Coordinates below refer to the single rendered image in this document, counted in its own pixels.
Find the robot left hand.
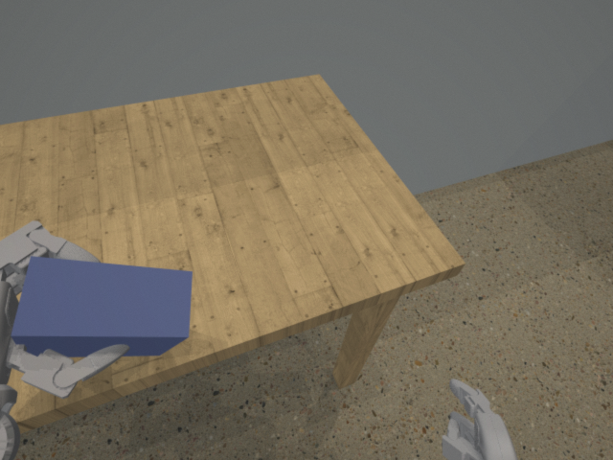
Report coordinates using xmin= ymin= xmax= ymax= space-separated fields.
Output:
xmin=0 ymin=220 xmax=130 ymax=399

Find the robot right hand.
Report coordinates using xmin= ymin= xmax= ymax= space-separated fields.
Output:
xmin=443 ymin=379 xmax=517 ymax=460

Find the table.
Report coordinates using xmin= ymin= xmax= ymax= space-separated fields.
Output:
xmin=0 ymin=74 xmax=465 ymax=434

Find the sponge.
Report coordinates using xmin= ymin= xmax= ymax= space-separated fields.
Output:
xmin=11 ymin=256 xmax=193 ymax=357

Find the robot left forearm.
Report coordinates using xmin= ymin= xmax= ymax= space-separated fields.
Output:
xmin=0 ymin=384 xmax=20 ymax=460

